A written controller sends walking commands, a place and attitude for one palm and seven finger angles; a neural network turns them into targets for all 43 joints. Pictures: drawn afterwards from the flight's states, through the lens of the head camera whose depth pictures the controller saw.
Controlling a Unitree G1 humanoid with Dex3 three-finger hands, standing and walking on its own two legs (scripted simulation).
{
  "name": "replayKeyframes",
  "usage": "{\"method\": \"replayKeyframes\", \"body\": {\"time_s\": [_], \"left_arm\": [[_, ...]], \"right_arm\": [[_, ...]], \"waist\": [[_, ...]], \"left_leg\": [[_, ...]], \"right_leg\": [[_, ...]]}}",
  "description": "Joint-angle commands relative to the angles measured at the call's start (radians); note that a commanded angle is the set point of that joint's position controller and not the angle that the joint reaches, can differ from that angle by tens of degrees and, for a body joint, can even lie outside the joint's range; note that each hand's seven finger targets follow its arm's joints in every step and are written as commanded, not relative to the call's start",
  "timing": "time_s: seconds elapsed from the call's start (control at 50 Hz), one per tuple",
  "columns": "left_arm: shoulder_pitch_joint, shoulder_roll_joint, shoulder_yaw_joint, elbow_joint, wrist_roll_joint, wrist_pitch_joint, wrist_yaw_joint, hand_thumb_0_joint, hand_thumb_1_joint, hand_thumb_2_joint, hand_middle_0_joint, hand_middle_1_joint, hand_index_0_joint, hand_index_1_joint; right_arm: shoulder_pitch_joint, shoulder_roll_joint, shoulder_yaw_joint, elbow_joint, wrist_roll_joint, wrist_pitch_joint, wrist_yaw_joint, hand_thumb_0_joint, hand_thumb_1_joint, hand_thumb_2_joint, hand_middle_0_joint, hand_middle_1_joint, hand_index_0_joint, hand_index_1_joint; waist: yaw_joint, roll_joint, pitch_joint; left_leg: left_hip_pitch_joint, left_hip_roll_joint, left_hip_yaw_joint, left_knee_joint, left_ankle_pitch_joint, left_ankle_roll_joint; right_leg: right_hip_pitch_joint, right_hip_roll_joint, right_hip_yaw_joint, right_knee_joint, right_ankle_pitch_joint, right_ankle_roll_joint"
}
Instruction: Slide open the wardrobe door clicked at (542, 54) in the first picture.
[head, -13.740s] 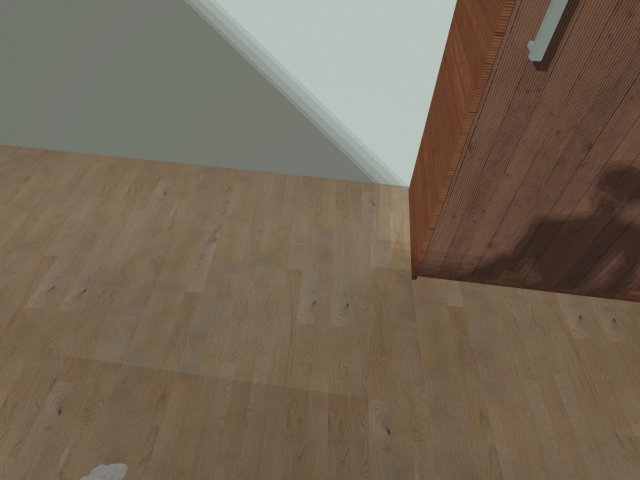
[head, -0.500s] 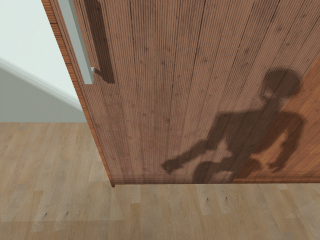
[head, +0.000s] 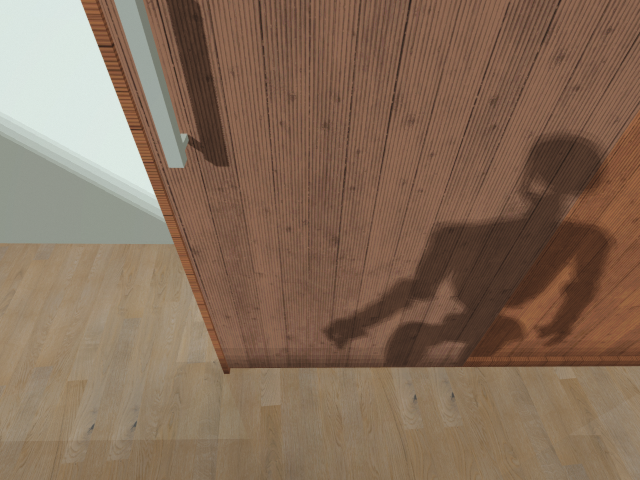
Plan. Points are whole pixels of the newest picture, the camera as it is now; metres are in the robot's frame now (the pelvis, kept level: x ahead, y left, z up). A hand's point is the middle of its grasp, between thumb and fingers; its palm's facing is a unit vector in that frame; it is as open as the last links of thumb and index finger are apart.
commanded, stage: look again from close up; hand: left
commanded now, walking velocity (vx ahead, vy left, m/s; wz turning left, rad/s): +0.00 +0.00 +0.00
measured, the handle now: (159, 76) +0.54 +0.26 +0.24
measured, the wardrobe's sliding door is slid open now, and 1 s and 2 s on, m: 0.00 0.00 0.00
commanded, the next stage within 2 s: shuffle to correct the standing spot in 0.40 s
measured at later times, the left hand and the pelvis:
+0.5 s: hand out of the picture +0.07 +0.25 -0.16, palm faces -0.02 -0.95 -0.33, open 7.4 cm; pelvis +0.00 +0.00 +0.00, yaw +0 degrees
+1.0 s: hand out of the picture +0.03 +0.23 -0.19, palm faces +0.03 -0.98 -0.19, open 7.4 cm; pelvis +0.04 +0.04 -0.01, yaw +2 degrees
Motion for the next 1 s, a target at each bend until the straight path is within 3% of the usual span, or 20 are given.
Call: {"method": "replayKeyframes", "body": {"time_s": [0.0,0.5,0.56,0.6,0.64,0.7,0.74,0.78,0.8,0.82,0.84,0.86,0.88,0.9,0.94,0.98], "left_arm": [[-0.034,0.207,0.041,-0.057,-0.001,-0.023,0.018,0.000,0.900,0.900,-0.200,-0.300,-0.200,-0.300],[-0.032,0.208,0.043,-0.055,-0.001,-0.024,0.017,0.000,0.900,0.900,-0.200,-0.300,-0.200,-0.300],[-0.016,0.197,0.046,-0.056,-0.001,-0.018,0.020,0.000,0.900,0.900,-0.200,-0.300,-0.200,-0.300],[0.008,0.165,0.046,-0.052,-0.001,-0.006,0.022,0.000,0.900,0.900,-0.200,-0.300,-0.200,-0.300],[0.056,0.142,0.048,-0.046,0.001,0.007,0.026,0.000,0.900,0.900,-0.200,-0.300,-0.200,-0.300],[0.078,0.143,0.061,-0.053,0.004,0.013,0.028,0.000,0.900,0.900,-0.200,-0.300,-0.200,-0.300],[0.088,0.131,0.068,-0.063,0.004,0.012,0.030,0.000,0.900,0.900,-0.200,-0.300,-0.200,-0.300],[0.085,0.104,0.070,-0.070,0.004,0.012,0.028,0.000,0.900,0.900,-0.200,-0.300,-0.200,-0.300],[0.076,0.084,0.068,-0.076,0.003,0.014,0.026,0.000,0.900,0.900,-0.200,-0.300,-0.200,-0.300],[0.068,0.053,0.062,-0.083,0.004,0.018,0.024,0.000,0.900,0.900,-0.200,-0.300,-0.200,-0.300],[0.056,0.005,0.051,-0.099,0.007,0.023,0.022,0.000,0.900,0.900,-0.200,-0.300,-0.200,-0.300],[0.035,-0.031,0.036,-0.117,0.014,0.023,0.024,0.000,0.900,0.900,-0.200,-0.300,-0.200,-0.300],[0.028,-0.034,0.032,-0.126,0.015,0.022,0.028,0.000,0.900,0.900,-0.200,-0.300,-0.200,-0.300],[0.035,-0.045,0.033,-0.126,0.014,0.019,0.028,0.000,0.900,0.900,-0.200,-0.300,-0.200,-0.300],[0.040,-0.059,0.035,-0.133,0.013,0.012,0.022,0.000,0.900,0.900,-0.200,-0.300,-0.200,-0.300],[0.047,-0.085,0.035,-0.140,0.010,0.012,0.019,0.000,0.900,0.900,-0.200,-0.300,-0.200,-0.300]], "right_arm": [[-0.025,-0.211,-0.042,-0.061,0.000,-0.022,-0.015,0.000,-0.900,-0.900,0.200,0.300,0.200,0.300],[-0.026,-0.211,-0.041,-0.062,-0.001,-0.021,-0.014,0.000,-0.900,-0.900,0.200,0.300,0.200,0.300],[0.001,-0.184,-0.037,-0.061,-0.005,-0.007,-0.010,0.000,-0.900,-0.900,0.200,0.300,0.200,0.300],[0.023,-0.136,-0.029,-0.059,-0.010,0.009,-0.007,0.000,-0.900,-0.900,0.200,0.300,0.200,0.300],[0.064,-0.083,-0.020,-0.061,-0.015,0.023,-0.005,0.000,-0.900,-0.900,0.200,0.300,0.200,0.300],[0.120,-0.060,-0.026,-0.059,-0.020,0.033,-0.006,0.000,-0.900,-0.900,0.200,0.300,0.200,0.300],[0.166,-0.045,-0.030,-0.057,-0.020,0.027,-0.006,0.000,-0.900,-0.900,0.200,0.300,0.200,0.300],[0.212,-0.026,-0.033,-0.049,-0.018,0.019,-0.006,0.000,-0.900,-0.900,0.200,0.300,0.200,0.300],[0.243,-0.024,-0.035,-0.044,-0.017,0.015,-0.007,0.000,-0.900,-0.900,0.200,0.300,0.200,0.300],[0.271,-0.037,-0.038,-0.040,-0.018,0.010,-0.010,0.000,-0.900,-0.900,0.200,0.300,0.200,0.300],[0.301,-0.071,-0.046,-0.040,-0.017,0.005,-0.015,0.000,-0.900,-0.900,0.200,0.300,0.200,0.300],[0.321,-0.074,-0.046,-0.035,-0.013,0.001,-0.024,0.000,-0.900,-0.900,0.200,0.300,0.200,0.300],[0.350,-0.053,-0.042,-0.028,-0.012,-0.003,-0.033,0.000,-0.900,-0.900,0.200,0.300,0.200,0.300],[0.367,-0.040,-0.037,-0.024,-0.013,-0.007,-0.038,0.000,-0.900,-0.900,0.200,0.300,0.200,0.300],[0.378,-0.022,-0.040,-0.027,-0.015,-0.011,-0.043,0.000,-0.900,-0.900,0.200,0.300,0.200,0.300],[0.375,-0.009,-0.040,-0.026,-0.016,-0.014,-0.046,0.000,-0.900,-0.900,0.200,0.300,0.200,0.300]], "waist": [[-0.001,0.005,-0.036],[0.003,0.016,-0.052],[0.007,0.011,-0.050],[0.012,-0.008,-0.019],[0.020,-0.061,-0.005],[0.016,-0.122,0.035],[0.007,-0.090,0.025],[-0.009,-0.070,0.033],[-0.021,-0.026,0.045],[-0.031,0.052,0.049],[-0.044,0.189,0.059],[-0.049,0.240,0.087],[-0.054,0.186,0.097],[-0.050,0.143,0.084],[-0.046,0.095,0.069],[-0.039,0.110,0.061]], "left_leg": [[-0.081,0.130,-0.100,-0.065,0.140,0.018],[-0.077,0.124,-0.100,-0.056,0.144,0.018],[-0.110,0.111,-0.096,-0.022,0.109,0.015],[-0.157,0.093,-0.086,0.014,0.043,0.007],[-0.217,0.065,-0.059,0.070,-0.044,-0.002],[-0.252,0.049,-0.022,0.179,-0.131,-0.005],[-0.224,0.058,-0.011,0.185,-0.121,-0.001],[-0.179,0.065,0.000,0.148,-0.097,0.003],[-0.152,0.071,-0.022,0.109,-0.072,0.009],[-0.135,0.110,-0.088,0.046,-0.031,0.028],[-0.083,0.193,-0.206,-0.038,0.037,0.065],[-0.004,0.238,-0.286,-0.075,0.201,0.106],[0.057,0.263,-0.302,-0.043,0.394,0.156],[0.096,0.271,-0.280,-0.001,0.537,0.196],[0.126,0.248,-0.228,0.033,0.605,0.220],[0.097,0.227,-0.198,0.026,0.528,0.218]], "right_leg": [[0.083,-0.142,0.147,-0.035,0.124,-0.007],[0.099,-0.149,0.146,-0.039,0.128,-0.009],[0.104,-0.170,0.145,-0.027,0.072,-0.011],[0.083,-0.189,0.164,-0.035,-0.056,-0.009],[0.092,-0.231,0.210,-0.070,-0.184,-0.023],[0.019,-0.308,0.297,-0.137,-0.326,-0.070],[-0.004,-0.307,0.272,-0.102,-0.297,-0.085],[-0.058,-0.271,0.206,-0.039,-0.270,-0.071],[-0.090,-0.227,0.159,0.023,-0.262,-0.054],[-0.119,-0.160,0.081,0.134,-0.240,-0.025],[-0.202,-0.074,-0.020,0.305,-0.226,0.011],[-0.333,-0.029,-0.028,0.428,-0.334,0.031],[-0.411,-0.041,0.014,0.537,-0.399,0.027],[-0.440,-0.059,0.037,0.604,-0.411,0.022],[-0.456,-0.069,0.033,0.628,-0.397,0.021],[-0.429,-0.070,0.023,0.606,-0.360,0.024]]}}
